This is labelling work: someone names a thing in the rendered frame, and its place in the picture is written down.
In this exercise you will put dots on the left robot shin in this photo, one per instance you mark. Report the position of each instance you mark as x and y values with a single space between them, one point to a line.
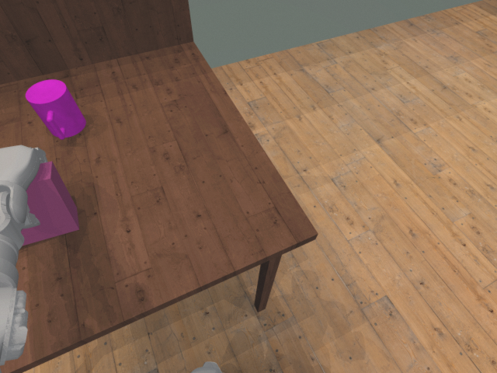
211 364

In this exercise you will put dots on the table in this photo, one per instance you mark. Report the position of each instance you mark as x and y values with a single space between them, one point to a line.
173 191

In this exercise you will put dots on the left robot upper arm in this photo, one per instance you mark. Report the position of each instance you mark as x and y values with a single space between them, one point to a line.
13 324

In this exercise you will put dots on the sponge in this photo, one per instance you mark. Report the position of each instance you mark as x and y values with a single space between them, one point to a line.
51 203

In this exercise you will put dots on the left robot forearm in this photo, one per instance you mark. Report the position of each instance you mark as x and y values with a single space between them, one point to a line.
13 207

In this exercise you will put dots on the left robot hand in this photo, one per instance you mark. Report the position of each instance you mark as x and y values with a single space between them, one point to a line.
20 164

